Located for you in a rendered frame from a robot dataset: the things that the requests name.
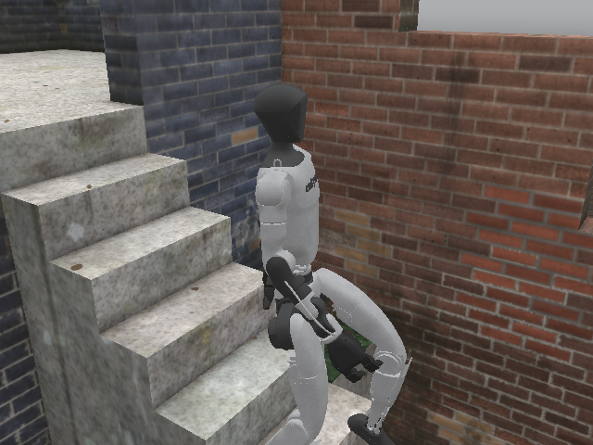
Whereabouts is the robot left foot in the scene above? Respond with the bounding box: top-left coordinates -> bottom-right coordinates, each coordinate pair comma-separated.
347,413 -> 396,445

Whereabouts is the left robot upper arm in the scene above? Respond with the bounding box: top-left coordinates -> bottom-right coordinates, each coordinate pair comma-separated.
293,144 -> 311,159

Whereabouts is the right robot hand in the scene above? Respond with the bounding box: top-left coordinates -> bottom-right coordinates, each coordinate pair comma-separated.
326,332 -> 383,383

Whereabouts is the left robot hand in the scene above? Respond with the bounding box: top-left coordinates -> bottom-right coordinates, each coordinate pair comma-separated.
262,270 -> 275,310

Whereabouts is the left robot thigh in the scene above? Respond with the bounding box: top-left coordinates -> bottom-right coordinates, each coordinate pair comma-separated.
314,268 -> 407,375

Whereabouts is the right robot upper arm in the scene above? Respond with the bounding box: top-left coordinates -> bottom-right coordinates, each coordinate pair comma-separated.
255,171 -> 296,274

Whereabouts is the robot right forearm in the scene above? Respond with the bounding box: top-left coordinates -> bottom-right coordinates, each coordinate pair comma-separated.
266,257 -> 343,344

